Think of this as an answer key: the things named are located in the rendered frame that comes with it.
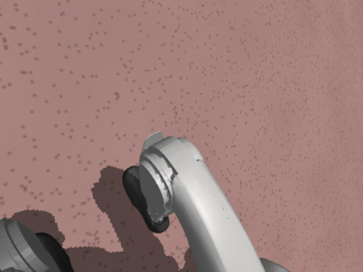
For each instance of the left robot foot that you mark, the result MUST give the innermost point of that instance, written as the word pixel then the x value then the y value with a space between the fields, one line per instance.
pixel 56 251

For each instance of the right robot hand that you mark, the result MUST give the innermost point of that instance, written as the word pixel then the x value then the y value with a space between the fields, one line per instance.
pixel 270 266

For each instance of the right robot foot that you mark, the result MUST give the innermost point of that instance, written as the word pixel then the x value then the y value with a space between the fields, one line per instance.
pixel 131 183

